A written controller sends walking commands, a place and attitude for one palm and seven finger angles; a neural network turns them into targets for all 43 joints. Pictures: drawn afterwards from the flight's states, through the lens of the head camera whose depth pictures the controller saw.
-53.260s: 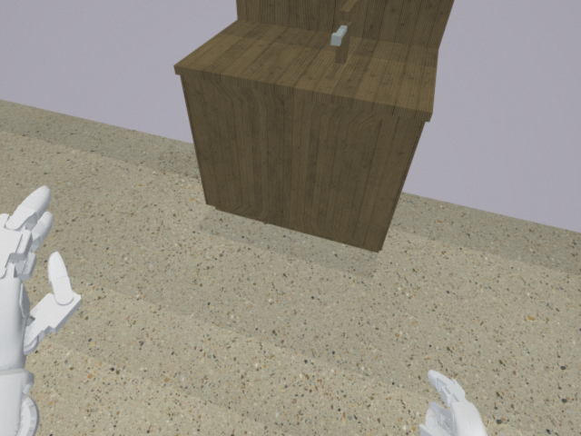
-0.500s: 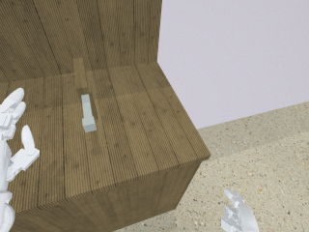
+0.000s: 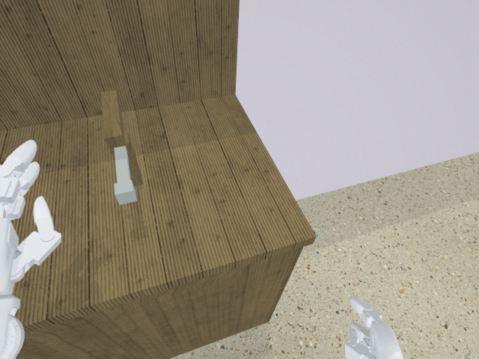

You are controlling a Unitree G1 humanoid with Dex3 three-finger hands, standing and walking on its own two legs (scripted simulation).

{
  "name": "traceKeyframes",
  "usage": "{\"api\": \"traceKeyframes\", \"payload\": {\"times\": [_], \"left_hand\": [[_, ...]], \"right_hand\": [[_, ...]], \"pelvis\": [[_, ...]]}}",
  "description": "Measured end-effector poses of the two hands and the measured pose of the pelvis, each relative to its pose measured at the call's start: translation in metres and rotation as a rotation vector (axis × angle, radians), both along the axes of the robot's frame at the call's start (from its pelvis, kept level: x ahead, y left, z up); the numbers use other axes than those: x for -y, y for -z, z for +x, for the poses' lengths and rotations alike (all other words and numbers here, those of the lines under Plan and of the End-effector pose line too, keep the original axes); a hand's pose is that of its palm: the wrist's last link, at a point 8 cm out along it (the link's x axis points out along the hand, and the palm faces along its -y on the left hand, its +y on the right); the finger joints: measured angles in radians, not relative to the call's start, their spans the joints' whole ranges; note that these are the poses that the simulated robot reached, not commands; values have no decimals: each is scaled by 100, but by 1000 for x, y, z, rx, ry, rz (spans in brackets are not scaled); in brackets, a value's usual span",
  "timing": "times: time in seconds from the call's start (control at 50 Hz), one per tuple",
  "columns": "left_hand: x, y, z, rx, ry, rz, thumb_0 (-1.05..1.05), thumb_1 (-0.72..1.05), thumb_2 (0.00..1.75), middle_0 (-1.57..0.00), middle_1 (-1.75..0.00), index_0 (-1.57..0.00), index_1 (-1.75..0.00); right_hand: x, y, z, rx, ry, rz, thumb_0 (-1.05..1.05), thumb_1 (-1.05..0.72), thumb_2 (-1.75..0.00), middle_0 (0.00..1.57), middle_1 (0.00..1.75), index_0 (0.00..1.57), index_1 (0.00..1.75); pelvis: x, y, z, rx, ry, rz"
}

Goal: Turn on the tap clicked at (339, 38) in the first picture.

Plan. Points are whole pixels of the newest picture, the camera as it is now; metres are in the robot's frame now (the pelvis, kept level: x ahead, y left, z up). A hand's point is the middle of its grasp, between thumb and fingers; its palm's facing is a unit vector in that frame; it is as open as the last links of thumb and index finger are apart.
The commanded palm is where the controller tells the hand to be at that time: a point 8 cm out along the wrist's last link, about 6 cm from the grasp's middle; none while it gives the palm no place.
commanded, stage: shuffle to correct the standing spot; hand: left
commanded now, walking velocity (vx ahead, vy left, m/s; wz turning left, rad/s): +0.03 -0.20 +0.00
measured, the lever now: (125, 192) +0.34 +0.22 +0.08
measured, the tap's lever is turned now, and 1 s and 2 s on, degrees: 0 0 0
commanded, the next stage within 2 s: none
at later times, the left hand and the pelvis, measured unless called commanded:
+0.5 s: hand (104, 231) +0.23 +0.20 +0.16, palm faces +0.33 -0.86 -0.39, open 7.4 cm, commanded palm +0.17 +0.23 +0.17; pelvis +0.01 -0.05 -0.01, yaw +0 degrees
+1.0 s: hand (110, 236) +0.23 +0.19 +0.16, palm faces +0.33 -0.86 -0.39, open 7.4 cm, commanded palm +0.17 +0.22 +0.17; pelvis +0.01 -0.06 -0.01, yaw +0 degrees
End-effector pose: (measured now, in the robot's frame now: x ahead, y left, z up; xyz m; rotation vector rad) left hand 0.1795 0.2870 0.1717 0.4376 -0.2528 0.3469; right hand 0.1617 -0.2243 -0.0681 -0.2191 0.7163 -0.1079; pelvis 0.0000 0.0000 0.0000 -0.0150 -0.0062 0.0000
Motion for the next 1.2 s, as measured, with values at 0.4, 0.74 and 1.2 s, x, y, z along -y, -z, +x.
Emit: {"api": "traceKeyframes", "payload": {"times": [0.4, 0.74, 1.2], "left_hand": [[41, 0, 16, -28, 43, 7, 2, 89, 90, -21, -30, -21, -31], [62, 0, 15, -16, 49, -2, 2, 89, 90, -21, -30, -21, -31], [59, -4, 8, -21, 39, 14, 2, 89, 90, -21, -30, -21, -31]], "right_hand": [[37, 3, 14, 1, 20, 19, 1, -91, -90, 20, 30, 20, 30], [71, 12, 2, -36, 74, -7, 1, -91, -90, 20, 30, 20, 30], [56, 12, 3, -30, 40, 20, 1, -91, -90, 20, 30, 20, 30]], "pelvis": [[37, 5, 10, -15, 8, -3], [56, 11, 12, -9, 4, 0], [55, 9, 7, -6, -2, 0]]}}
